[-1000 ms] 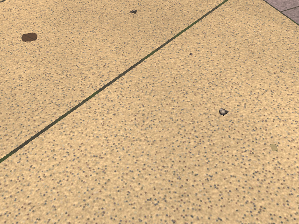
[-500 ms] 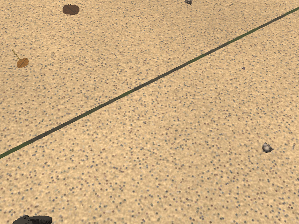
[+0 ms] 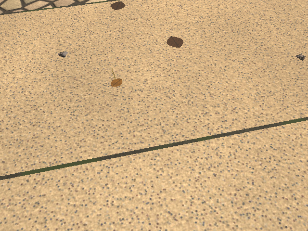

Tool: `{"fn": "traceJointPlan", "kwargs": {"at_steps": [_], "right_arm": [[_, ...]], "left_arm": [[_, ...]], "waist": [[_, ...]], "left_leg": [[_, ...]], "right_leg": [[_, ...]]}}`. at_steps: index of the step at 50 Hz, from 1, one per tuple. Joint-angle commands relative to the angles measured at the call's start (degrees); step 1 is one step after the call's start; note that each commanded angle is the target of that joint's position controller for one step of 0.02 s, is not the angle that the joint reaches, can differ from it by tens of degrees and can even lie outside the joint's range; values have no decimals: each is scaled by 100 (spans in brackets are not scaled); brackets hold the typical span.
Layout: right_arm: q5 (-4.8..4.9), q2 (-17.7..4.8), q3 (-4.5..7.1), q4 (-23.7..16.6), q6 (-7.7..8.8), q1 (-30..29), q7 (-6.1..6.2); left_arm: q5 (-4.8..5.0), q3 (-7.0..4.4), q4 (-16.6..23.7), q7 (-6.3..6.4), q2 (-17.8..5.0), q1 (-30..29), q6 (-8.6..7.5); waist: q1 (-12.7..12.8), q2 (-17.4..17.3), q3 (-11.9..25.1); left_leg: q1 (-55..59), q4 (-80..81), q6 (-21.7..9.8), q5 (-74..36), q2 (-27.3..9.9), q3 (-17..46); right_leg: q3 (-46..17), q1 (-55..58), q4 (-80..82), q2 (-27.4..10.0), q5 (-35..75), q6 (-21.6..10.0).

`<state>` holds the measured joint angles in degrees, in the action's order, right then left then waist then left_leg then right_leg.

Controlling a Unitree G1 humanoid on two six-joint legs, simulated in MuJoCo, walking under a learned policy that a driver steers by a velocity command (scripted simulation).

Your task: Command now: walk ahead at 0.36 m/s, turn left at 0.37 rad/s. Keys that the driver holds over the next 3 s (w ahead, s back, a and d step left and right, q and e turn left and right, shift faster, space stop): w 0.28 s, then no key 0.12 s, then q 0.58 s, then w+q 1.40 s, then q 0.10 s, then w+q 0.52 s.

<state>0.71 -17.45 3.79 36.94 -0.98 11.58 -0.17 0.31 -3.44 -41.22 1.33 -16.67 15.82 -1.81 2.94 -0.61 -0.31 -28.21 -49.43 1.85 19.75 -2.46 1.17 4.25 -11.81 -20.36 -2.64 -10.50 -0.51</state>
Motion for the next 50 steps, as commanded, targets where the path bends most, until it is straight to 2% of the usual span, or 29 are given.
{"fn": "traceJointPlan", "kwargs": {"at_steps": [1,4,5,6,7,8,9,10,12,13,17,19,22,26,27,28,29,30,31,32,34,36,39,42,45,47,48,49,50], "right_arm": [[-3,-269,15,-399,198,-255,-77],[25,-304,40,-191,246,133,-122],[49,-387,92,-22,238,518,-98],[83,-565,172,125,233,1094,-50],[-25,-1208,284,104,231,1547,37],[-46,-1486,348,62,321,1558,-18],[-14,-1045,225,50,432,1352,-55],[-28,-764,128,49,511,1145,-74],[-53,-568,50,21,539,753,-75],[-77,-526,34,13,545,705,-56],[-97,-569,42,191,506,658,66],[-81,-641,56,352,460,824,128],[-18,-761,90,609,414,1156,156],[39,-916,178,590,348,778,193],[22,-817,150,538,344,774,189],[-133,-467,38,340,366,946,173],[-57,-86,-86,500,349,1950,151],[29,-833,106,676,270,1916,142],[147,-970,190,522,175,1380,161],[135,-842,171,481,57,1106,220],[89,-583,163,448,-208,1126,319],[26,-397,134,389,-283,1175,353],[-40,-358,99,166,-248,793,296],[-31,-453,117,39,-243,559,181],[-26,-538,171,-33,-265,485,95],[-52,-574,240,57,-250,693,75],[-89,-736,314,100,-241,890,105],[-81,-1367,455,-41,-225,921,224],[-194,-1661,482,-210,-110,778,201]], "left_arm": [[86,-292,280,-109,-1065,-236,-136],[207,-271,152,-208,-1072,-238,-85],[176,-201,99,-231,-887,-166,-83],[67,-62,91,-266,-522,-209,-110],[-115,106,387,-322,-32,-411,-187],[66,-32,586,-259,-528,-586,-281],[183,-130,560,-242,-856,-664,-331],[190,-139,491,-255,-861,-610,-359],[27,-154,379,-270,-795,-559,-378],[15,-142,347,-297,-704,-549,-367],[-33,-12,386,-323,-305,-870,-310],[-37,76,478,-363,-102,-1267,-324],[-22,57,600,-444,-195,-1637,-339],[-141,-128,437,-370,-670,-919,-373],[-187,-194,356,-304,-887,-511,-396],[-326,-240,360,-226,-1259,41,-386],[-322,-198,389,-227,-1177,96,-270],[-175,-134,517,-209,-806,9,-145],[-83,-79,552,-170,-629,-453,-66],[-38,-35,508,-128,-474,-780,-10],[-148,-25,452,-107,-452,-1273,40],[-210,-77,417,-93,-518,-1465,10],[-135,-162,313,-14,-707,-1515,14],[-87,-216,224,28,-867,-1536,115],[4,-250,119,11,-964,-1548,205],[77,-228,14,2,-841,-1499,273],[82,-189,-113,-21,-635,-1272,314],[-102,-106,-67,-71,-307,-1044,338],[-118,-176,261,-27,-514,-1637,303]], "waist": [[-58,956,102],[-360,754,32],[-531,597,130],[-806,236,352],[-880,-1337,573],[-938,-1349,315],[-883,-969,-94],[-746,-949,-296],[-521,-702,-370],[-459,-650,-322],[-401,-416,-251],[-541,-485,-228],[-631,-474,-188],[-88,-548,249],[104,-332,632],[151,467,1553],[-124,1795,2601],[49,1001,2748],[-52,801,1859],[-174,535,1202],[-478,783,479],[-543,924,357],[-451,765,531],[-405,745,578],[-454,724,481],[-590,541,444],[-624,80,270],[-403,-1684,95],[-584,-1707,76]], "left_leg": [[526,921,-173,-109,67,-262],[1653,2132,-404,-666,248,-496],[2380,2306,-489,-562,359,-520],[3266,2512,-627,-376,-8,67],[4089,3193,-1204,288,-1491,2393],[3654,3726,-1984,1374,-2023,3733],[3482,3824,-1951,1686,-1842,3403],[3298,3850,-1786,1327,-1578,2862],[2957,3944,-1538,-28,-1211,2054],[2837,4015,-1477,-660,-1093,1748],[2483,3844,-1287,-3553,-715,562],[2182,3731,-1132,-4014,-525,181],[2279,3475,-1090,-3972,-683,412],[2713,2320,-843,-4603,-674,844],[2444,1562,-636,-4423,-350,727],[1196,-19,-357,-2402,127,652],[-143,-1997,-18,2331,865,565],[-95,-2529,66,2186,617,1030],[-563,-2644,143,1789,384,729],[-657,-2431,233,1434,167,509],[5,-1926,347,1002,-35,309],[375,-1453,344,770,-38,86],[569,-623,217,248,-253,46],[836,-71,73,-72,-273,-92],[1098,608,-120,-142,-213,-274],[1659,1507,-380,-530,35,-451],[1944,2174,-619,-901,-20,-56],[2355,2995,-1224,-2348,-1378,1966],[1850,3409,-2116,-1229,-1853,3091]], "right_leg": [[-1026,-83,1135,-1239,-1006,-1050],[-855,-510,667,-1217,-1254,-928],[-709,-894,255,-1082,-1312,-790],[-339,-1430,-701,-788,-1256,-495],[291,-2819,-3010,-110,-1929,42],[-290,-3830,-4158,127,-2289,47],[-610,-4158,-4525,-193,-1811,-48],[-657,-4173,-4476,-332,-1195,-113],[-687,-3836,-4108,-483,-436,-49],[-647,-3633,-3979,-487,-126,1],[-366,-2914,-2702,-208,715,264],[-188,-2243,-1819,7,1279,255],[-301,-1778,-1196,217,1663,107],[-423,-861,-622,390,1414,-273],[-463,90,-425,177,2642,-446],[-1391,2019,-1109,-960,5200,-923],[-3081,3333,-1045,-2513,6126,-1990],[-3022,2835,-711,-2227,4757,-1862],[-2403,2169,-437,-1993,3470,-1665],[-2018,1374,-120,-1682,2417,-1511],[-1339,-210,469,-1319,1055,-1331],[-939,-677,717,-1270,938,-1385],[-683,-513,758,-1466,1050,-1463],[-507,-400,767,-1589,678,-1401],[-375,-272,583,-1653,161,-1176],[-94,-433,29,-1434,-334,-769],[192,-781,-715,-1133,-795,-369],[865,-1953,-2622,-291,-2064,305],[-74,-2720,-3743,277,-2703,370]]}}
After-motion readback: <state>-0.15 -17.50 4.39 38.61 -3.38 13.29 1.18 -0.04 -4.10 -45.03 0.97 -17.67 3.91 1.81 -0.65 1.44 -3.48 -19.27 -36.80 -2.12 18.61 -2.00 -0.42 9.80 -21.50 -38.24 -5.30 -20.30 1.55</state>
